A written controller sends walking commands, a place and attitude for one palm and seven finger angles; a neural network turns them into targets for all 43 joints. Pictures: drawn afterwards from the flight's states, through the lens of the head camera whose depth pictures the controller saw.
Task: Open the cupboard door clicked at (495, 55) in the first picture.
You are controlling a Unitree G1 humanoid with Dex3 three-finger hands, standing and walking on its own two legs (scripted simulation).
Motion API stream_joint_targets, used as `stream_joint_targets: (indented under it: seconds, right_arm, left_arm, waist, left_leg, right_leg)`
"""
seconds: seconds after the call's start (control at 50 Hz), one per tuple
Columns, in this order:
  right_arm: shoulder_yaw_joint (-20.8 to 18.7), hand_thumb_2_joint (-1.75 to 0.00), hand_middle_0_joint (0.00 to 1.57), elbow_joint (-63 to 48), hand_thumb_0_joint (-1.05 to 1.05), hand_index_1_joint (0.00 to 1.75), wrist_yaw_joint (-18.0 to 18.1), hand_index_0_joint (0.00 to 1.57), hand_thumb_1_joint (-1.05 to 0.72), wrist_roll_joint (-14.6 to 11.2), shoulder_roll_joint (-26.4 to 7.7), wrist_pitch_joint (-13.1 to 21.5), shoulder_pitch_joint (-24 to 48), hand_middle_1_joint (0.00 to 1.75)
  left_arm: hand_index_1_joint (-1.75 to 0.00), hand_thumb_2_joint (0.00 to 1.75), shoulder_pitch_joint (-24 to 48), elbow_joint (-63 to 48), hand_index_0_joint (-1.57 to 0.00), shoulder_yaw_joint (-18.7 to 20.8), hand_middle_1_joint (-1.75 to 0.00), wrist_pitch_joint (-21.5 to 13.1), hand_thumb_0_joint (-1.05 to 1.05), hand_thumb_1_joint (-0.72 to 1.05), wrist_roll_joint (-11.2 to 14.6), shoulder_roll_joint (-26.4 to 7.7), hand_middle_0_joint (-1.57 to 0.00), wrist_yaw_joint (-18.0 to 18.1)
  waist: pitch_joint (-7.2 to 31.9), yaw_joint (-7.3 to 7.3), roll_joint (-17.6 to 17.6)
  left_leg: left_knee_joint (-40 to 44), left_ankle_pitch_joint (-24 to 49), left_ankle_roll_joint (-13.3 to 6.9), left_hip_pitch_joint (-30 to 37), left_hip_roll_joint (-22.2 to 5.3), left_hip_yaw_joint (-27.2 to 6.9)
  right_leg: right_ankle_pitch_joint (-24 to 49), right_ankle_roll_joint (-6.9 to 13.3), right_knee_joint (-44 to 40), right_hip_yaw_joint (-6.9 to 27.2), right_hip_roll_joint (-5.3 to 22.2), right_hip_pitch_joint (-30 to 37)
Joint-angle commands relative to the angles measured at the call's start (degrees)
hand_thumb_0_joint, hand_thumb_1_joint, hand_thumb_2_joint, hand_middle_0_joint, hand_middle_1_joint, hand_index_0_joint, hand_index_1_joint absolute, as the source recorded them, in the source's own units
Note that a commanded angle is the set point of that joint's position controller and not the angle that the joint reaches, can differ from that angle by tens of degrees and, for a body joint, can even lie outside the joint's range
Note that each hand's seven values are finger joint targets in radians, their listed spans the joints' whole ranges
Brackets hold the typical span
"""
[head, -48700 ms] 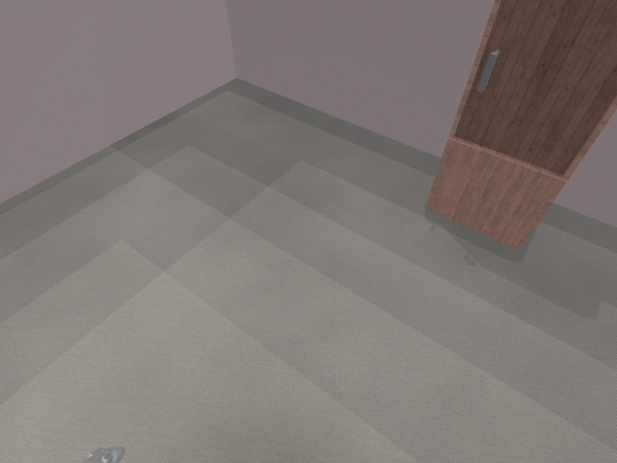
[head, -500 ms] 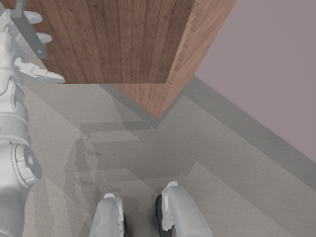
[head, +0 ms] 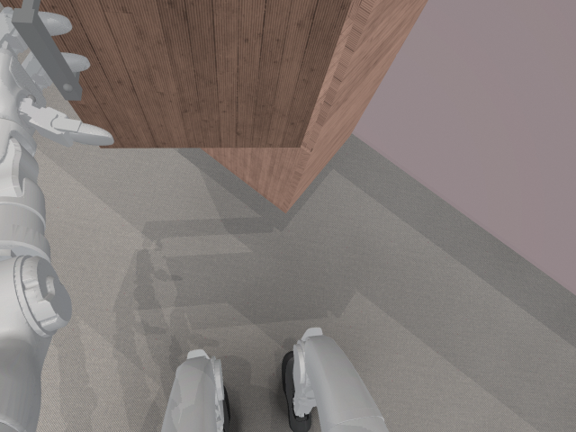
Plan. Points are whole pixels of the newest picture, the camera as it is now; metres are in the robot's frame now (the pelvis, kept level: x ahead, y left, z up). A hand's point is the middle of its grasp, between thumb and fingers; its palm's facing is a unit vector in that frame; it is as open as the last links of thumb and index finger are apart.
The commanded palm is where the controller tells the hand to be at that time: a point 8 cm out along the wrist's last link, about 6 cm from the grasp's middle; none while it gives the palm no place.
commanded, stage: close the thumb around the handle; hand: left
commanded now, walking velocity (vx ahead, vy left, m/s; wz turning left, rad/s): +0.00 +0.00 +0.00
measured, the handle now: (54, 47) +0.59 +0.23 +0.05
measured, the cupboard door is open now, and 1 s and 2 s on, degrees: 42 45 89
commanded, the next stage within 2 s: pull the door open along its arc in 0.64 s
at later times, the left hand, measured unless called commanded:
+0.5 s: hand (68, 83) +0.54 +0.22 +0.05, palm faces -0.01 -1.00 -0.02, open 6.5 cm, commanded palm +0.53 +0.24 +0.05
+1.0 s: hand (76, 98) +0.52 +0.21 +0.05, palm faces -0.01 -1.00 -0.02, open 5.4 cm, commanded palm +0.47 +0.24 +0.05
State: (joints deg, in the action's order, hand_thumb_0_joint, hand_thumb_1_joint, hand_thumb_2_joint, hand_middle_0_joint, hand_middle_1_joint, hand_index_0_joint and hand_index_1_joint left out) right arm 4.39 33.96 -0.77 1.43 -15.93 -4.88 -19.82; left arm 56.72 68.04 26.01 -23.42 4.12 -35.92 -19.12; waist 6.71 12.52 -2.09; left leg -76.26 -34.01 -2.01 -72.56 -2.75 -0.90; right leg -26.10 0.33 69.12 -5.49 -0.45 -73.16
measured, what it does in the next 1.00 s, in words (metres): stands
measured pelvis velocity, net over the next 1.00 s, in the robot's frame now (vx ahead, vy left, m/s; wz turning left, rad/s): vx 0.01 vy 0.00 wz -0.01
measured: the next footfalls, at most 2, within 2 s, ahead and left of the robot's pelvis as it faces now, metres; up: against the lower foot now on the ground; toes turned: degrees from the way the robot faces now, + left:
none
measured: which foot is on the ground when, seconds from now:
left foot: down 0.00-1.00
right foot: down 0.00-1.00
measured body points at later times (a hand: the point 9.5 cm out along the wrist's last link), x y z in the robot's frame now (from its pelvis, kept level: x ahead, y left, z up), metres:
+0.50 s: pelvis +0.00 +0.01 +0.00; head +0.19 +0.04 +0.41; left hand +0.54 +0.27 +0.05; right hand +0.01 -0.26 -0.10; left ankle +0.00 +0.09 -0.61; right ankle +0.05 -0.12 -0.61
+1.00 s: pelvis +0.01 +0.00 +0.01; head +0.19 +0.03 +0.42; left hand +0.52 +0.26 +0.05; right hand +0.02 -0.26 -0.10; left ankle +0.00 +0.09 -0.61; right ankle +0.05 -0.12 -0.61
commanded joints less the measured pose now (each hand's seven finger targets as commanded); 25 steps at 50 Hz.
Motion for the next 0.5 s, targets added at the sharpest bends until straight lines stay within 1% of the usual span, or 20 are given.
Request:
stream_joint_targets:
  seconds: [0.0, 0.04, 0.06, 0.08, 0.1, 0.12, 0.16, 0.2, 0.22, 0.24, 0.26, 0.28, 0.3, 0.32, 0.36, 0.38, 0.42, 0.44, 0.46, 0.48]
  right_arm:
    - [-4.3, -0.9, 0.2, -1.5, 0.0, 0.3, 0.9, 0.2, -0.9, 0.0, -11.4, 0.6, -12.0, 0.3]
    - [-4.4, -0.9, 0.2, -1.2, 0.0, 0.3, 0.9, 0.2, -0.9, 0.2, -11.4, 0.6, -12.3, 0.3]
    - [-4.4, -0.9, 0.2, -1.3, 0.0, 0.3, 0.8, 0.2, -0.9, 0.0, -11.3, 0.6, -12.2, 0.3]
    - [-4.3, -0.9, 0.2, -1.2, 0.0, 0.3, 0.8, 0.2, -0.9, 0.1, -11.4, 0.6, -12.4, 0.3]
    - [-4.3, -0.9, 0.2, -1.2, 0.0, 0.3, 0.9, 0.2, -0.9, 0.0, -11.4, 0.6, -12.2, 0.3]
    - [-4.3, -0.9, 0.2, -1.2, 0.0, 0.3, 0.9, 0.2, -0.9, 0.1, -11.5, 0.6, -12.4, 0.3]
    - [-4.2, -0.9, 0.2, -1.5, 0.0, 0.3, 0.9, 0.2, -0.9, 0.1, -11.4, 0.6, -12.2, 0.3]
    - [-4.3, -0.9, 0.2, -1.4, 0.0, 0.3, 0.8, 0.2, -0.9, 0.1, -11.4, 0.5, -12.3, 0.3]
    - [-4.4, -0.9, 0.2, -1.3, 0.0, 0.3, 0.8, 0.2, -0.9, 0.0, -11.3, 0.4, -12.4, 0.3]
    - [-4.4, -0.9, 0.2, -1.3, 0.0, 0.3, 0.8, 0.2, -0.9, 0.1, -11.4, 0.4, -12.4, 0.3]
    - [-4.4, -0.9, 0.2, -1.2, 0.0, 0.3, 0.7, 0.2, -0.9, 0.0, -11.4, 0.4, -12.5, 0.3]
    - [-4.4, -0.9, 0.2, -1.3, 0.0, 0.3, 0.8, 0.2, -0.9, 0.1, -11.4, 0.4, -12.6, 0.3]
    - [-4.4, -0.9, 0.2, -1.2, 0.0, 0.3, 0.9, 0.2, -0.9, 0.1, -11.7, 0.3, -12.8, 0.3]
    - [-4.4, -0.9, 0.2, -1.1, 0.0, 0.3, 0.8, 0.2, -0.9, 0.1, -11.5, 0.3, -12.6, 0.3]
    - [-4.5, -0.9, 0.2, -0.9, 0.0, 0.3, 0.8, 0.2, -0.9, 0.2, -11.4, 0.2, -12.9, 0.3]
    - [-4.6, -0.9, 0.2, -1.0, 0.0, 0.3, 0.8, 0.2, -0.9, 0.3, -11.4, 0.3, -13.0, 0.3]
    - [-4.7, -0.9, 0.2, -0.8, 0.0, 0.3, 0.6, 0.2, -0.9, 0.4, -11.5, 0.1, -13.2, 0.3]
    - [-4.8, -0.9, 0.2, -0.7, 0.0, 0.3, 0.6, 0.2, -0.9, 0.3, -11.3, 0.0, -13.1, 0.3]
    - [-4.8, -0.9, 0.2, -0.9, 0.0, 0.3, 0.6, 0.2, -0.9, 0.4, -11.3, 0.0, -13.1, 0.3]
    - [-4.8, -0.9, 0.2, -0.9, 0.0, 0.3, 0.5, 0.2, -0.9, 0.3, -11.2, 0.1, -13.2, 0.3]
  left_arm:
    - [-1.22, 0.4, 23.7, -12.0, -0.32, 0.9, -1.22, -3.5, 0.0, -0.28, 1.0, -14.9, -0.32, -0.2]
    - [-1.24, 0.44, 24.2, -12.6, -0.32, 1.3, -1.24, -3.6, 0.0, -0.16, 1.0, -15.0, -0.32, -0.1]
    - [-1.24, 0.47, 22.7, -11.2, -0.33, 0.9, -1.24, -3.2, 0.0, -0.11, 1.0, -14.2, -0.33, -0.2]
    - [-1.25, 0.49, 23.2, -10.9, -0.33, 1.0, -1.25, -3.4, 0.0, -0.05, 1.2, -14.3, -0.33, -0.2]
    - [-1.25, 0.52, 23.6, -10.9, -0.34, 0.8, -1.25, -3.3, 0.0, 0.0, 1.1, -14.3, -0.34, -0.3]
    - [-1.26, 0.54, 23.6, -10.8, -0.34, 1.7, -1.26, -3.2, 0.0, 0.06, 1.2, -15.2, -0.34, -0.3]
    - [-1.27, 0.59, 23.4, -11.7, -0.35, 2.1, -1.27, -3.2, 0.0, 0.17, 0.9, -16.3, -0.35, -0.4]
    - [-1.28, 0.64, 23.2, -11.8, -0.36, 1.0, -1.28, -3.3, 0.0, 0.28, 0.7, -14.9, -0.36, -0.5]
    - [-1.29, 0.66, 23.0, -11.5, -0.36, 0.1, -1.29, -3.1, 0.0, 0.34, 0.6, -13.8, -0.36, -0.6]
    - [-1.3, 0.68, 23.4, -11.9, -0.36, 0.0, -1.3, -3.0, 0.0, 0.4, 0.9, -13.3, -0.36, -0.4]
    - [-1.3, 0.71, 22.8, -10.9, -0.37, -0.1, -1.3, -2.7, 0.0, 0.45, 1.0, -12.8, -0.37, -0.3]
    - [-1.31, 0.73, 23.6, -10.4, -0.37, 0.2, -1.31, -2.7, 0.0, 0.51, 1.1, -13.0, -0.37, -0.2]
    - [-1.31, 0.76, 23.8, -10.5, -0.38, 1.1, -1.31, -2.6, 0.0, 0.56, 1.0, -14.4, -0.38, 0.0]
    - [-1.32, 0.78, 24.5, -11.2, -0.38, -0.1, -1.32, -2.7, 0.0, 0.62, 0.8, -13.3, -0.38, 0.0]
    - [-1.33, 0.83, 24.5, -11.3, -0.39, -0.7, -1.33, -2.7, 0.0, 0.73, 0.5, -12.6, -0.39, 0.2]
    - [-1.34, 0.85, 25.1, -12.7, -0.39, -1.1, -1.34, -3.2, 0.0, 0.79, 0.6, -12.0, -0.39, 0.2]
    - [-1.35, 0.9, 23.5, -12.6, -0.4, -0.2, -1.35, -3.2, 0.0, 0.9, 0.8, -12.3, -0.4, 0.4]
    - [-1.35, 0.9, 23.7, -12.7, -0.4, -0.9, -1.35, -3.1, 0.0, 0.9, 0.9, -11.4, -0.4, 0.4]
    - [-1.35, 0.9, 23.4, -12.9, -0.4, -0.5, -1.35, -3.1, 0.0, 0.9, 1.0, -11.4, -0.4, 0.6]
    - [-1.35, 0.9, 23.2, -12.9, -0.4, -0.7, -1.35, -3.2, 0.0, 0.9, 1.4, -10.8, -0.4, 0.7]
  waist:
    - [32.7, 0.76, -11.5]
    - [33.8, 0.81, -11.7]
    - [33.1, 0.69, -10.8]
    - [32.7, 1.17, -9.8]
    - [32.1, 1.16, -10.8]
    - [32.7, 1.05, -9.7]
    - [33.4, 0.55, -10.2]
    - [33.7, 0.77, -11.6]
    - [32.9, 0.7, -12.3]
    - [32.9, 0.87, -12.1]
    - [32.3, 1.01, -10.9]
    - [31.7, 1.36, -10.7]
    - [31.9, 1.18, -10.3]
    - [32.4, 1.33, -11.7]
    - [32.6, 1.38, -11.6]
    - [33.7, 1.26, -13.1]
    - [34.7, 0.63, -13.1]
    - [34.3, 1.11, -11.8]
    - [33.9, 0.76, -12.0]
    - [33.9, 1.04, -11.4]
  left_leg:
    - [8.5, 26.8, 0.4, 23.3, 0.9, -4.2]
    - [8.4, 28.6, 0.6, 24.9, 0.8, -4.7]
    - [8.4, 28.0, 0.6, 24.2, 0.9, -4.4]
    - [8.5, 28.1, 0.5, 24.2, 0.8, -4.9]
    - [8.4, 27.7, 0.5, 23.8, 0.8, -4.6]
    - [8.2, 27.2, 0.4, 23.0, 0.8, -4.5]
    - [8.2, 27.1, 0.4, 22.5, 0.9, -4.2]
    - [8.2, 29.2, 0.7, 24.9, 0.7, -4.8]
    - [8.5, 29.5, 0.9, 25.9, 0.6, -5.0]
    - [8.5, 29.5, 1.0, 26.2, 0.6, -5.2]
    - [8.7, 28.9, 0.9, 25.7, 0.6, -5.3]
    - [8.5, 29.3, 0.8, 25.5, 0.6, -5.3]
    - [8.6, 29.2, 0.9, 25.3, 0.5, -5.4]
    - [8.6, 29.2, 1.0, 26.0, 0.6, -5.4]
    - [8.8, 29.7, 1.2, 26.9, 0.5, -5.8]
    - [8.6, 31.5, 1.4, 28.9, 0.4, -6.0]
    - [8.8, 33.7, 1.9, 30.4, 0.3, -6.4]
    - [8.7, 33.8, 1.7, 30.0, 0.2, -6.2]
    - [8.9, 33.4, 1.7, 29.3, 0.4, -6.1]
    - [8.7, 34.1, 1.5, 29.6, 0.4, -6.0]
  right_leg:
    - [15.4, 1.2, -6.1, 2.9, -2.1, 17.1]
    - [15.9, 1.2, -5.8, 2.6, -2.1, 16.7]
    - [15.7, 1.2, -6.1, 2.7, -2.2, 16.9]
    - [15.6, 1.3, -5.8, 2.4, -2.2, 16.3]
    - [15.4, 1.1, -6.0, 2.6, -2.2, 16.1]
    - [15.6, 1.1, -5.9, 2.7, -2.2, 17.0]
    - [16.0, 1.1, -5.8, 2.9, -2.1, 18.2]
    - [16.2, 1.2, -5.4, 2.5, -2.1, 16.0]
    - [15.4, 1.3, -5.5, 2.2, -2.2, 14.8]
    - [15.3, 1.3, -5.7, 2.1, -2.2, 14.7]
    - [14.7, 1.2, -5.8, 2.0, -2.3, 14.4]
    - [15.1, 1.3, -5.7, 2.0, -2.2, 14.1]
    - [15.1, 1.2, -5.7, 2.0, -2.2, 14.5]
    - [14.8, 1.2, -5.8, 2.0, -2.2, 13.9]
    - [14.5, 1.2, -5.7, 1.7, -2.1, 13.5]
    - [14.8, 1.4, -5.5, 1.7, -2.1, 12.6]
    - [15.4, 1.4, -5.6, 1.5, -2.2, 12.7]
    - [16.0, 1.3, -5.7, 1.5, -2.2, 13.2]
    - [16.2, 1.3, -5.9, 1.6, -2.2, 14.1]
    - [17.0, 1.3, -5.9, 1.7, -2.3, 14.1]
